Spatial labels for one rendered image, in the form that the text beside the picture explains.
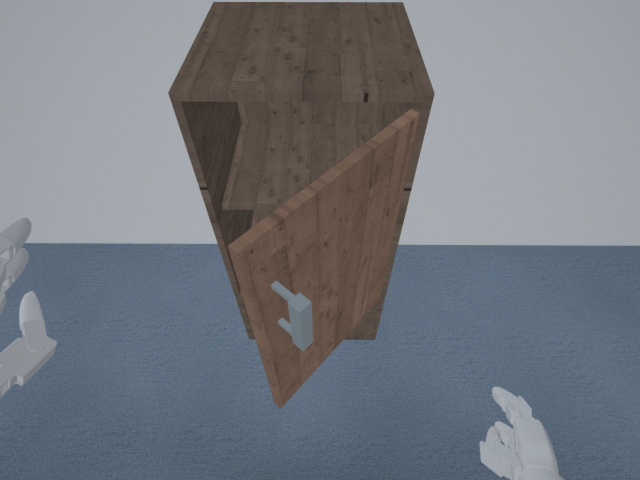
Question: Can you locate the robot right hand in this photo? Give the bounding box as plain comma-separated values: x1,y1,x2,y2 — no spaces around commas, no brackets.
479,387,559,480

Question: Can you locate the robot left hand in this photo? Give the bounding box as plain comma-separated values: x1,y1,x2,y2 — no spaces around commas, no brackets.
0,217,57,398

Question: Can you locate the cupboard door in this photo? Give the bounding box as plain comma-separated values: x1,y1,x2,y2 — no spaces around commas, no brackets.
228,108,421,409

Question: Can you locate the handle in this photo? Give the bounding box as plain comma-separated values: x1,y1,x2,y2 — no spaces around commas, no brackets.
271,281,313,352

